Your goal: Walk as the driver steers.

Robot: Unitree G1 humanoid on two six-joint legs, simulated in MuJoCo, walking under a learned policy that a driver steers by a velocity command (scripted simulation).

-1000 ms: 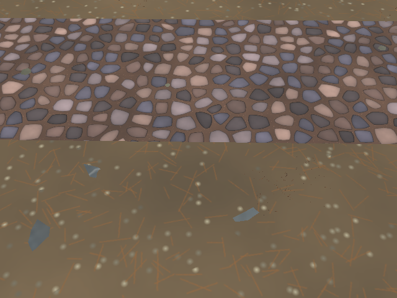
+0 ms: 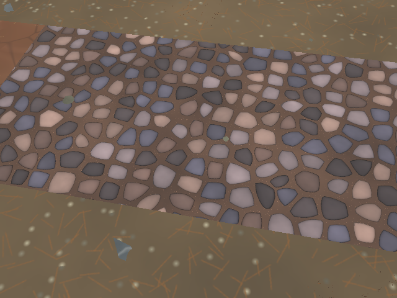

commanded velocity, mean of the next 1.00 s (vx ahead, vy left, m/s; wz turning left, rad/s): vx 0.02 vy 0.00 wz -0.29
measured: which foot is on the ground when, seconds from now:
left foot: up 0.00-0.12, down 0.14-0.56, up 0.58-0.92, down 0.94-1.00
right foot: down 0.00-0.14, up 0.16-0.52, down 0.54-0.98, up 1.00-1.00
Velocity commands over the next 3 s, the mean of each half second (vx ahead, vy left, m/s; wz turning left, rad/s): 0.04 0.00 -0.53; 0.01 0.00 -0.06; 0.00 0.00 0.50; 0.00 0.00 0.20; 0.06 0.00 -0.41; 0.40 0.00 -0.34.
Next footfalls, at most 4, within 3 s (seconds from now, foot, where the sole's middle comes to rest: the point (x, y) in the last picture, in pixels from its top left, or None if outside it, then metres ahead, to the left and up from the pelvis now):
0.14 left None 0.11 0.14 -0.78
0.54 right None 0.03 -0.12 -0.78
0.94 left None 0.09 0.10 -0.78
1.28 right None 0.04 -0.15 -0.78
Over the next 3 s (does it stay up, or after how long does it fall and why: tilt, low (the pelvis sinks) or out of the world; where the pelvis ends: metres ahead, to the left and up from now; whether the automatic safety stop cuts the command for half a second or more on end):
stays up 0.14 -0.10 -0.01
